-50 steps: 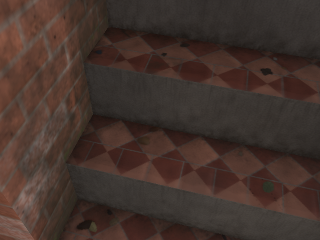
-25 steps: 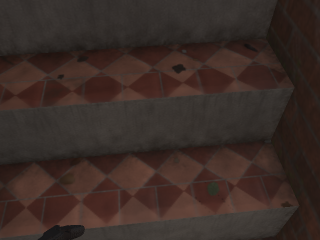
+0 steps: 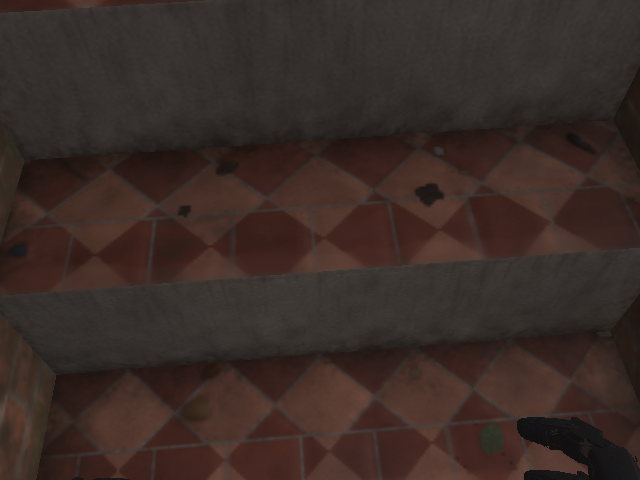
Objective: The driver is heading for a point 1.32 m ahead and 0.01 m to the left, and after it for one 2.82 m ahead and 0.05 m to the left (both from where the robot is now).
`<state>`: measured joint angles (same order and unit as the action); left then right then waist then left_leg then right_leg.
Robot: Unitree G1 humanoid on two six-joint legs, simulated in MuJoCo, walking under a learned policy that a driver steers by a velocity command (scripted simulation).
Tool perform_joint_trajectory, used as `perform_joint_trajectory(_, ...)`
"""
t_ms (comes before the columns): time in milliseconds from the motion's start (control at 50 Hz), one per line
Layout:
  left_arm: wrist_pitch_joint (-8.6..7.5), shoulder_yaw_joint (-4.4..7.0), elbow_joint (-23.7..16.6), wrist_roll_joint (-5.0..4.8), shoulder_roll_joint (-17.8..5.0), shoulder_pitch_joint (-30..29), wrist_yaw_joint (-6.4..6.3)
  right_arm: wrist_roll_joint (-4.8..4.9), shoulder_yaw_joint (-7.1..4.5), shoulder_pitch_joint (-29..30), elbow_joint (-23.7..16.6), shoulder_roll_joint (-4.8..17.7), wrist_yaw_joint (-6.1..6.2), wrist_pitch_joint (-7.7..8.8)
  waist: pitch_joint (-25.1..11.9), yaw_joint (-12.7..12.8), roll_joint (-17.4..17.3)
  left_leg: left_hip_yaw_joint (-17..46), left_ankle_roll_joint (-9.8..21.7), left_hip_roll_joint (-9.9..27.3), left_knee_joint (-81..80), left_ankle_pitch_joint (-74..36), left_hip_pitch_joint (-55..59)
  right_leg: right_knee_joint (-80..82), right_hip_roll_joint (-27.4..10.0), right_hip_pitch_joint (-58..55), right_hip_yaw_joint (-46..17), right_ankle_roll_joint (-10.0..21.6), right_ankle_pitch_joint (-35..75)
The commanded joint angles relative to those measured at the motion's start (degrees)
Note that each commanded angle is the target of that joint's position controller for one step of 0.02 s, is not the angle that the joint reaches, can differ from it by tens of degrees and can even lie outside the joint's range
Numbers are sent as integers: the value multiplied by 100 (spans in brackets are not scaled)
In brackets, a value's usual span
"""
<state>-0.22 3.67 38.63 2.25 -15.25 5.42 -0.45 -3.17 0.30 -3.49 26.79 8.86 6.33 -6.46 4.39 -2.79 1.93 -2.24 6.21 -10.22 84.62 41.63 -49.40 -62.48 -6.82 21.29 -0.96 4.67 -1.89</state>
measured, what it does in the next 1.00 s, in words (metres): climbs: right foot, then left foot 0.23 m higher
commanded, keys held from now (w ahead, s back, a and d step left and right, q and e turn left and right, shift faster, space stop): w+q+shift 0.08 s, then w+shift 0.74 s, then w+e+shift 0.18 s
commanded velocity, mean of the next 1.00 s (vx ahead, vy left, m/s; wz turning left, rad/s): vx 0.57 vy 0.02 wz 0.19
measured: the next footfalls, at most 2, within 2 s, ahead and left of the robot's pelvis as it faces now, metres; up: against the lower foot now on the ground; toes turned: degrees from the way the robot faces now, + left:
right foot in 0.48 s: +0.17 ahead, -0.13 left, +0.00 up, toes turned +12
left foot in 0.84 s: +0.34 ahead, +0.18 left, +0.23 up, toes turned +20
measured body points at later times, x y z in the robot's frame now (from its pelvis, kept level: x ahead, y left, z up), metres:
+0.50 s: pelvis +0.13 -0.03 +0.14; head +0.17 -0.04 +0.59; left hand +0.26 +0.21 +0.04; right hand +0.23 -0.28 +0.01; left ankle +0.07 +0.10 -0.50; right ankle +0.13 -0.13 -0.58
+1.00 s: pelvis +0.25 +0.01 +0.27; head +0.31 +0.00 +0.72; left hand +0.24 +0.27 +0.15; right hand +0.48 -0.15 +0.15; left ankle +0.30 +0.16 -0.35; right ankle +0.19 -0.13 -0.25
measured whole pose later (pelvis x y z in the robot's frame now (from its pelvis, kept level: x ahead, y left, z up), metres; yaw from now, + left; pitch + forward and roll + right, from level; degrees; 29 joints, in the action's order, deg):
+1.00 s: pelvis +0.25 +0.01 +0.27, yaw +11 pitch +4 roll +4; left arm -5.9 3.9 46.6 1.2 -11.7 20.4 0.8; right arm -2.5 -2.0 -3.2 40.6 7.5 4.1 0.0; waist 2.4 1.5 0.9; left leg -6.8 0.8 4.1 73.3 37.9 -46.0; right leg -100.3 4.6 38.9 -8.7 7.0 0.8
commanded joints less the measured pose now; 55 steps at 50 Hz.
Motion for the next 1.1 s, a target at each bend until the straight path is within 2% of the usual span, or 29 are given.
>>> perform_joint_trajectory(20,-212,-392,-1761,236,771,-1702,354,-115,-328,-592,-31,731,166,162,-961,-222,-1188,4930,859,978,-5353,145,1394,-5400,1213,2510,-985,-195,-866)
perform_joint_trajectory(60,-176,-422,-1372,377,617,-679,218,-39,-276,-813,529,418,120,364,-211,184,-235,3813,649,607,-4470,-1209,1298,-5202,1142,2847,-764,-425,-574)
perform_joint_trajectory(200,-151,-499,-1503,175,646,-1528,-8,207,-322,-1952,1564,462,52,1048,-186,-32,-91,3238,993,925,-5271,-2888,2534,-4774,875,3929,-397,-824,-1061)
perform_joint_trajectory(260,-47,-434,-1372,-15,395,-1197,-75,206,-390,-1470,1355,627,30,1099,-754,158,-411,2925,1172,1078,-5671,-4238,2543,-3527,804,2726,81,-670,-1392)
perform_joint_trajectory(280,81,-525,-1353,175,659,-1652,-51,73,-472,-2194,1543,801,110,1137,-632,-330,308,3236,679,1349,-5933,-5174,3240,-3302,885,3295,301,-772,-1069)
perform_joint_trajectory(360,237,-327,-1123,-8,333,-879,-111,54,-705,-1773,1537,1165,182,1197,-1782,155,-919,2802,455,1582,-5655,-8241,4630,-3171,937,2474,77,-485,-2142)
perform_joint_trajectory(420,256,-264,-784,-113,42,138,-121,121,-703,-1001,1426,1021,182,1189,-2032,864,-202,1917,76,1354,-5507,-9785,3651,1124,961,-121,734,-33,-2403)
perform_joint_trajectory(440,426,-311,232,166,250,2183,465,-211,-105,-1097,1176,558,-704,817,-1548,1114,-84,2635,570,720,-3242,-8379,2952,3856,64,-1668,-1532,-174,241)
perform_joint_trajectory(460,564,-366,1097,342,688,3530,710,-204,-35,-728,1469,254,-1225,431,-604,1754,587,1916,880,92,-1416,-4561,854,4803,-79,-2622,-927,-147,1765)
perform_joint_trajectory(480,678,-428,1306,605,798,3199,992,5,-30,-1198,1717,28,-1391,178,-488,1263,49,2363,1211,-420,415,-4220,-1164,3740,11,-2946,-589,36,1947)
perform_joint_trajectory(500,-163,59,914,-242,-226,2114,150,182,-195,-560,865,-457,-628,1101,-859,850,596,1463,-78,-639,2897,-2403,-1001,2976,-739,-2976,-1271,97,5178)
perform_joint_trajectory(540,-421,74,689,-33,-463,831,-201,57,-75,-2115,1012,-331,-477,1176,-1594,-535,296,1581,-360,44,4930,-2337,-1363,4189,-1708,-1981,-2871,1256,399)
perform_joint_trajectory(580,-516,-99,546,-342,-69,44,-251,-256,-159,-372,433,221,-524,957,55,-296,-97,1635,-445,537,4559,-2195,-2351,4939,-1392,-406,-2914,1129,-2363)
perform_joint_trajectory(620,-719,-153,978,-295,89,1031,-216,-62,-100,319,252,-62,-532,710,449,17,-694,1320,-238,552,4287,-2789,-2604,4566,-923,-307,-1805,665,-448)
perform_joint_trajectory(720,-957,-25,1441,-102,-174,2526,-334,-170,41,1222,-379,-386,-291,633,-190,448,338,592,-7,1098,4700,-1811,-3894,4714,-785,-2516,-1442,885,1549)
perform_joint_trajectory(740,-617,-12,1768,-330,-49,3665,-441,189,408,741,-209,-565,-558,969,-824,861,419,1259,-331,1234,4278,-2152,-4929,4048,-829,-4267,-1341,534,2088)
perform_joint_trajectory(760,-722,-30,1471,-44,-18,3059,-481,-79,193,1617,-508,-656,-461,843,-22,626,218,189,-141,1301,4105,-1587,-4324,4708,-630,-2814,-1016,636,2382)
perform_joint_trajectory(780,-758,-13,1310,-80,-101,2675,-455,5,212,1927,-757,-441,-414,822,175,536,43,-242,-168,1508,2187,-1652,-3107,5393,-380,-1886,-688,541,2744)
perform_joint_trajectory(820,-628,106,1179,-317,-364,2358,-449,310,375,2029,-706,-572,-330,634,-512,737,89,-1131,-15,1074,-1241,-1537,112,6139,87,-838,-2,440,4502)
perform_joint_trajectory(840,-643,204,1299,-243,-584,2919,-461,664,354,1704,-461,-803,-272,486,-1494,983,1136,-893,61,619,-1661,-501,1579,5790,-316,-1115,-336,600,6679)
perform_joint_trajectory(860,-801,214,1428,-385,-1092,2832,-118,652,-21,-416,-33,-107,-278,386,-2893,-382,1791,-568,70,256,-1740,-75,3592,4250,-395,-1408,-159,980,8323)
perform_joint_trajectory(880,-900,209,1053,-731,-1237,2264,121,153,-336,-1536,319,641,-147,446,-3999,-989,715,1464,543,1268,-2227,278,4906,2277,-243,-422,-260,737,7946)
perform_joint_trajectory(900,-1053,233,782,-697,-1264,1968,333,-175,-613,-2486,595,1411,-88,406,-4964,-1461,-1244,3730,819,1915,-4036,2156,5503,-56,587,-6,-326,548,5251)
perform_joint_trajectory(920,-1163,170,553,-377,-545,1273,482,-194,-728,-2145,884,1572,-17,373,-4536,-1324,-2285,6001,1078,2798,-5714,2559,5124,-2861,1468,1567,-1051,380,735)
perform_joint_trajectory(940,-1078,53,131,-42,200,712,416,-38,-746,-1278,878,1258,-116,421,-3499,-933,-1287,5758,979,2913,-5688,2436,4221,-5159,1378,2781,-1647,251,86)
perform_joint_trajectory(980,-668,-215,-361,45,1133,476,85,91,-546,-285,1537,515,-207,803,-1218,158,-507,3897,689,2999,-4822,1120,2569,-5956,1043,4032,-1199,300,92)
perform_joint_trajectory(1040,23,-141,-144,-102,840,1374,-141,72,-211,139,2252,-301,-399,1191,-167,1122,-692,1651,89,2848,-5143,-897,1519,-5870,886,4022,-1245,77,-403)
perform_joint_trajectory(1060,133,-42,-299,-25,514,1391,-117,374,-285,210,2322,184,-382,1190,234,1348,-1172,700,131,2415,-5557,-1556,1265,-5402,779,3754,-1014,-173,-889)
perform_joint_trajectory(1100,302,109,-137,-236,141,2123,-167,158,-354,942,1996,776,-351,1359,-64,1874,-1046,-298,218,2752,-6029,-2690,348,-5410,944,2096,-41,-340,-701)
Keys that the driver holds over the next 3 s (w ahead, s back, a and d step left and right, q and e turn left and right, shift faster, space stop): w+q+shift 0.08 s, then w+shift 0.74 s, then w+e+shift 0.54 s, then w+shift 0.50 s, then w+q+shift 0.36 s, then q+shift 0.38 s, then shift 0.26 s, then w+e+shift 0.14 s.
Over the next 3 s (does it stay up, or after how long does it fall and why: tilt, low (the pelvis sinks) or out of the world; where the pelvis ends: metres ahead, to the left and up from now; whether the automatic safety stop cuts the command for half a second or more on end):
stays up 0.40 0.07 0.38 its command is cut before an obstacle from the start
